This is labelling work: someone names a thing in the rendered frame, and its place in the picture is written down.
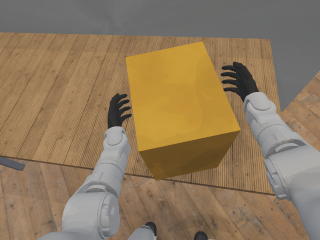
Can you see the right robot hand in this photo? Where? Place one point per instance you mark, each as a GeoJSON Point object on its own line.
{"type": "Point", "coordinates": [245, 84]}

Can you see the robot left shin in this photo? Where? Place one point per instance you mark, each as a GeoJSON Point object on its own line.
{"type": "Point", "coordinates": [146, 227]}

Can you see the robot right upper arm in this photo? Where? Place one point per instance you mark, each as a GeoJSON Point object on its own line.
{"type": "Point", "coordinates": [294, 175]}

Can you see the robot right forearm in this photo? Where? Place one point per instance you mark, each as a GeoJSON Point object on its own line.
{"type": "Point", "coordinates": [270, 131]}

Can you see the table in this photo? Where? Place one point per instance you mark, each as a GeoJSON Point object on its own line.
{"type": "Point", "coordinates": [55, 93]}

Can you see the robot left upper arm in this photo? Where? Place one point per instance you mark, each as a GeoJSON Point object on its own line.
{"type": "Point", "coordinates": [88, 216]}

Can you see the carton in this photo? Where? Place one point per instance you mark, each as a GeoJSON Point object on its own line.
{"type": "Point", "coordinates": [183, 120]}

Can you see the robot left forearm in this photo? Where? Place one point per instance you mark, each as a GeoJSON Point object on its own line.
{"type": "Point", "coordinates": [111, 166]}

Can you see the left robot hand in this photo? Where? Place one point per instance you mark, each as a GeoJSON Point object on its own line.
{"type": "Point", "coordinates": [114, 118]}

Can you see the left robot thigh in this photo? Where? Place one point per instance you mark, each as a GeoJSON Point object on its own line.
{"type": "Point", "coordinates": [142, 234]}

